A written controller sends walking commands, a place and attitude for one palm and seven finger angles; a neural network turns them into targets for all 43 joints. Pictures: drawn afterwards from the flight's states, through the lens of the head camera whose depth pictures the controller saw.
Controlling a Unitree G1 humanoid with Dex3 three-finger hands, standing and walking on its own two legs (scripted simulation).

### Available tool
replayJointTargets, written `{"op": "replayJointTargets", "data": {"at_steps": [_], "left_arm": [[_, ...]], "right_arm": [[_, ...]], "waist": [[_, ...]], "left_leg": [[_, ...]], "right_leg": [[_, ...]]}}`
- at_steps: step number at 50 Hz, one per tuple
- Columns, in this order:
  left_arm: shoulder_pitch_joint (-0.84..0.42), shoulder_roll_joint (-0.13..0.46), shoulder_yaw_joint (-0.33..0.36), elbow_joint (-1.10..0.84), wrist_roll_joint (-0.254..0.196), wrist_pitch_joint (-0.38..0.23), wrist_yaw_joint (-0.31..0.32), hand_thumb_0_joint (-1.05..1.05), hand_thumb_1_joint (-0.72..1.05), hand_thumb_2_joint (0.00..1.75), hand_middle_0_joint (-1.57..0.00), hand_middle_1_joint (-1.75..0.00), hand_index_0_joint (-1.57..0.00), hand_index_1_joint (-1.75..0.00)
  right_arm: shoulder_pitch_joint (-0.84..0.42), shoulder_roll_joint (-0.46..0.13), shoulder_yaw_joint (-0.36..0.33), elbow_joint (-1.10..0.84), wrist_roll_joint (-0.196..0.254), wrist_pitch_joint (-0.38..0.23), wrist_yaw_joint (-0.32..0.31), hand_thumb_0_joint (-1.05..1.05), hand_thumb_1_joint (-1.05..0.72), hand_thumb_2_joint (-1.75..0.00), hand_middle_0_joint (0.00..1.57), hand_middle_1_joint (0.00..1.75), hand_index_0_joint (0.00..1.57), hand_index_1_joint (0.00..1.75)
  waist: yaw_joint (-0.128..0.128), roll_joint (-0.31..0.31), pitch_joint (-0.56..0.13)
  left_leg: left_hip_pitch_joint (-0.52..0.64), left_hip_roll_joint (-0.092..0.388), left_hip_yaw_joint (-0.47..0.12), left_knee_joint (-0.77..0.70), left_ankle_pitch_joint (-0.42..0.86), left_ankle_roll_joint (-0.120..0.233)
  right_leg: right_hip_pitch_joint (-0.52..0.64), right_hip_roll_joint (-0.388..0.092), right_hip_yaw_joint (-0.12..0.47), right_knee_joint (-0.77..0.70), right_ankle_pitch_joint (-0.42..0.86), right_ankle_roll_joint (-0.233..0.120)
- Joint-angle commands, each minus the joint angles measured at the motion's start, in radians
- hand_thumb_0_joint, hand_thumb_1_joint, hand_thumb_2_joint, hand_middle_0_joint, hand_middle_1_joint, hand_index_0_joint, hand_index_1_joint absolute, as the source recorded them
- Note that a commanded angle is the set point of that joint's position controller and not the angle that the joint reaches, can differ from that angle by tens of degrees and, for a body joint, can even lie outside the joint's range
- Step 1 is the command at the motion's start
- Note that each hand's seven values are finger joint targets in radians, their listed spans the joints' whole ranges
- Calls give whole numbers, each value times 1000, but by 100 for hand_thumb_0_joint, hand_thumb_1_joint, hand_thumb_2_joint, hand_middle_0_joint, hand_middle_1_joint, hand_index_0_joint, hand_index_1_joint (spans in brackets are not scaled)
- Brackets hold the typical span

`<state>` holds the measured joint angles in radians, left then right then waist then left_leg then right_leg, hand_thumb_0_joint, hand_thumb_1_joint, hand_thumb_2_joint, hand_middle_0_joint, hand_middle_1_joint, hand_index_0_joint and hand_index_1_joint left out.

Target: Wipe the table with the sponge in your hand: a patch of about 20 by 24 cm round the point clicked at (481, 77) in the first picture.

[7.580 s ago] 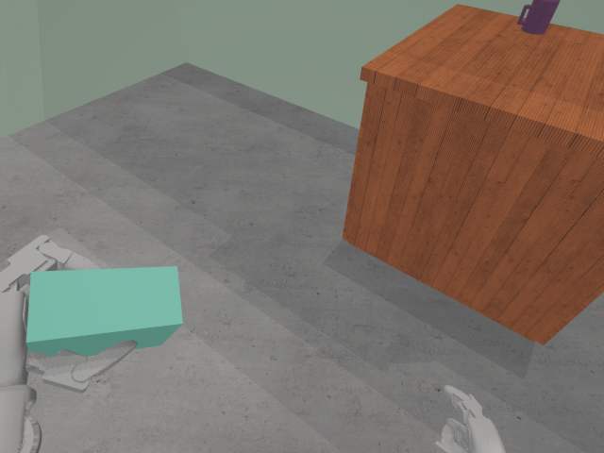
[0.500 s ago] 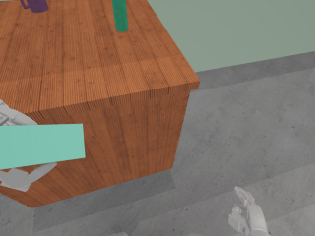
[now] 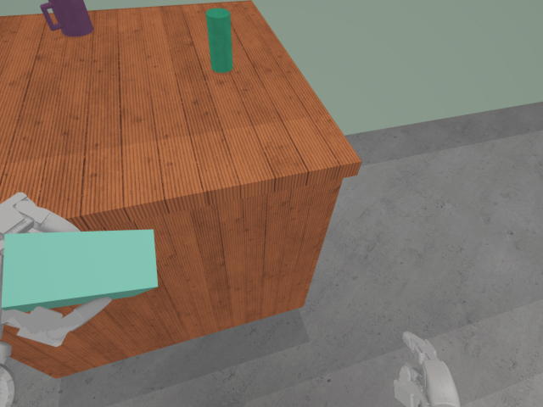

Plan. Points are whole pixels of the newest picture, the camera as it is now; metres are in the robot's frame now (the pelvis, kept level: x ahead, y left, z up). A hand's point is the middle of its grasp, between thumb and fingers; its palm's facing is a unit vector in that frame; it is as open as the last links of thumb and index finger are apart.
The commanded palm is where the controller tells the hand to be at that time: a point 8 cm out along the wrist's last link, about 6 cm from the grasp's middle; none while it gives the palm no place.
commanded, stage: come to a stop and stand still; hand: left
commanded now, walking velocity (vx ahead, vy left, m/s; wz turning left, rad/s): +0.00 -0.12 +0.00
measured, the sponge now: (103, 269) +0.23 +0.20 +0.15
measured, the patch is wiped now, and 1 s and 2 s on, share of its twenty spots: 0.00 0.00 0.00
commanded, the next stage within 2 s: look again from close up in 0.72 s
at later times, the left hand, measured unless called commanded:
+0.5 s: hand (30, 334) +0.16 +0.23 +0.17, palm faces +0.42 -0.82 -0.39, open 9.9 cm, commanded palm +0.10 +0.27 +0.18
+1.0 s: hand (14, 276) +0.19 +0.25 +0.20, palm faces +0.50 -0.78 -0.37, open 9.9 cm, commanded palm +0.11 +0.25 +0.18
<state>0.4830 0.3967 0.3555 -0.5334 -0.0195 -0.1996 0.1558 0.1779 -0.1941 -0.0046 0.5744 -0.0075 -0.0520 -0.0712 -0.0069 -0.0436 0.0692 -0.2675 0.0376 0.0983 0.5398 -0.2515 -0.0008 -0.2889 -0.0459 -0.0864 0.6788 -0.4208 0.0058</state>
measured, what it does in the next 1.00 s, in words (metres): steps on the spot: left foot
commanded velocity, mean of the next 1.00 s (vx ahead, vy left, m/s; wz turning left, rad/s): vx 0.06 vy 0.01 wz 0.00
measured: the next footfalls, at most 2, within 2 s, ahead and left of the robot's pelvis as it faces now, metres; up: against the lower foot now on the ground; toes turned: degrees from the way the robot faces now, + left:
left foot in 0.46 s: +0.00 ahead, +0.10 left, +0.00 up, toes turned +5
right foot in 1.96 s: +0.09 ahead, -0.01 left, +0.00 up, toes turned -15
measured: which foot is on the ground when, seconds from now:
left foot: down 0.00-0.22, up 0.24-0.44, down 0.46-1.00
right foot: down 0.00-1.00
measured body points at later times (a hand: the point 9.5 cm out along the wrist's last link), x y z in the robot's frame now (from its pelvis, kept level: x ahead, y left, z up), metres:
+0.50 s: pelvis -0.05 -0.01 +0.00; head -0.05 -0.01 +0.45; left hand +0.13 +0.27 +0.19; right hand +0.10 -0.26 -0.09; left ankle -0.04 +0.10 -0.73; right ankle -0.02 -0.10 -0.73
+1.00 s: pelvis -0.05 -0.03 +0.00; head -0.03 -0.03 +0.45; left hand +0.16 +0.28 +0.22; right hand +0.12 -0.25 -0.08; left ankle -0.04 +0.09 -0.73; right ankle -0.04 -0.12 -0.73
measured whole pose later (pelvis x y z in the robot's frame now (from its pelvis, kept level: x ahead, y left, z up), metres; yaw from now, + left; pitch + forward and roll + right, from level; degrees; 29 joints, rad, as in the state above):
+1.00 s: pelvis -0.05 -0.03 +0.00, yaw +1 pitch +0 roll +0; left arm 0.25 0.41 0.46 -0.34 -0.05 -0.23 0.13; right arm 0.22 -0.22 0.03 0.58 0.00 -0.13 -0.01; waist 0.00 0.01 0.04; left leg -0.27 0.05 0.06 0.55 -0.27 -0.01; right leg -0.25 0.03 -0.07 0.53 -0.27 -0.05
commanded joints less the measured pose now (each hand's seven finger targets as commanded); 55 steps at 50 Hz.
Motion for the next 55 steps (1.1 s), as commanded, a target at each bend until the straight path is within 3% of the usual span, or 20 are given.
{"op": "replayJointTargets", "data": {"at_steps": [1,7,10,12,15,19,21,23,25,26,33,37,40,41,42,43,44,46,50,55], "left_arm": [[-56,140,115,-288,-11,-74,17,0,10,130,-120,-160,-120,-160],[-20,123,99,-188,-21,-35,9,0,10,130,-120,-160,-120,-160],[-36,116,88,-126,-36,-13,3,0,10,130,-120,-160,-120,-160],[-66,143,97,-142,-40,-3,10,0,10,130,-120,-160,-120,-160],[-92,150,99,-159,-28,-14,21,0,10,130,-120,-160,-120,-160],[-77,145,101,-136,-20,-22,24,0,10,130,-120,-160,-120,-160],[-108,131,81,-174,-19,-26,23,0,10,130,-120,-160,-120,-160],[-87,136,83,-187,-17,-39,24,0,10,130,-120,-160,-120,-160],[-86,125,76,-161,-10,-46,21,0,10,130,-120,-160,-120,-160],[-140,119,64,-184,-5,-52,16,0,10,130,-120,-160,-120,-160],[-99,123,78,-146,-1,-54,21,0,10,130,-120,-160,-120,-160],[-100,130,80,-145,-26,-40,16,0,10,130,-120,-160,-120,-160],[-80,142,99,-145,-29,-38,20,0,10,130,-120,-160,-120,-160],[-1077,868,531,-298,-47,-156,35,0,10,130,-120,-160,-120,-160],[-621,290,279,108,-38,-96,0,0,10,130,-120,-160,-120,-160],[-482,291,253,136,-40,-98,-20,0,10,130,-120,-160,-120,-160],[-429,264,212,83,-33,-113,-32,0,10,130,-120,-160,-120,-160],[-231,112,103,85,-44,-106,-48,0,10,130,-120,-160,-120,-160],[-99,90,75,-93,-30,-65,-37,0,10,130,-120,-160,-120,-160],[-112,158,180,-132,-23,-59,-14,0,10,130,-120,-160,-120,-160]], "right_arm": [[-21,-116,-41,-140,0,-77,25,0,-90,-90,20,30,20,30],[-33,-125,-32,-134,13,-75,31,0,-90,-90,20,30,20,30],[-37,-107,-31,-139,21,-60,26,0,-90,-90,20,30,20,30],[-53,-94,-18,-128,18,-49,23,0,-90,-90,20,30,20,30],[-77,-90,-4,-119,15,-44,14,0,-90,-90,20,30,20,30],[-64,-100,-11,-115,9,-42,3,0,-90,-90,20,30,20,30],[-57,-112,-20,-124,8,-40,4,0,-90,-90,20,30,20,30],[-50,-141,-32,-134,8,-40,-2,0,-90,-90,20,30,20,30],[-61,-127,-15,-123,4,-41,-4,0,-90,-90,20,30,20,30],[-71,-122,-15,-130,1,-49,-5,0,-90,-90,20,30,20,30],[-29,-129,-27,-105,9,-86,4,0,-90,-90,20,30,20,30],[-31,-108,-26,-109,14,-76,15,0,-90,-90,20,30,20,30],[-53,-97,-15,-111,12,-64,13,0,-90,-90,20,30,20,30],[-10,-126,13,-128,49,-85,-37,0,-90,-90,20,30,20,30],[-79,-34,9,-120,43,-115,2,0,-90,-90,20,30,20,30],[-76,-106,-7,-122,9,-128,12,0,-90,-90,20,30,20,30],[-19,-116,-12,-123,-3,-129,24,0,-90,-90,20,30,20,30],[-7,-117,-16,-149,4,-137,57,0,-90,-90,20,30,20,30],[-54,-136,-21,-161,7,-140,63,0,-90,-90,20,30,20,30],[-75,-139,-23,-173,-2,-122,31,0,-90,-90,20,30,20,30]], "waist": [[7,311,-219],[0,228,-181],[-2,-43,-164],[2,-80,-121],[12,-65,-113],[16,-67,-118],[6,15,-121],[16,145,-132],[10,279,-82],[8,274,-51],[1,180,-140],[-5,-9,-163],[2,-6,-145],[-47,13,-64],[5,-18,-162],[15,95,-136],[13,107,-157],[31,15,-178],[20,30,-133],[16,116,-163]], "left_leg": [[236,249,-191,-130,760,83],[52,214,-137,-127,354,44],[-24,46,-32,24,-47,-20],[-67,0,-64,170,-138,-21],[-133,0,-81,235,-148,-14],[-36,-7,-37,47,-98,-2],[63,2,-42,-102,-43,7],[109,122,-173,-188,27,60],[-30,249,-357,-326,-193,122],[-96,269,-385,-363,-281,134],[-25,153,-174,-139,119,54],[-11,26,-61,28,-12,-8],[16,15,-80,9,23,-8],[-6,13,-95,-79,-19,16],[63,50,-81,-23,0,26],[79,25,-74,-24,-87,19],[21,-1,-71,-7,-112,14],[-4,-27,-48,22,-47,10],[91,23,-56,-71,120,9],[106,46,-65,-111,259,10]], "right_leg": [[-45,35,32,0,0,5],[159,30,20,-277,190,14],[96,-121,231,-368,238,-55],[28,-227,346,-446,120,-124],[91,-240,295,-433,177,-147],[93,-212,240,-412,136,-131],[63,-184,209,-372,65,-101],[38,-65,144,-247,59,-40],[26,17,56,-81,7,-5],[32,23,56,-4,1,-4],[165,5,56,-245,260,-7],[107,-149,268,-327,325,-87],[86,-161,252,-343,345,-91],[-15,-63,100,-295,137,3],[-89,-45,113,-268,18,-29],[-89,-42,216,-313,41,-68],[-4,-73,251,-335,88,-72],[98,-109,278,-344,206,-74],[84,-37,145,-304,343,-37],[131,3,88,-265,422,-23]]}}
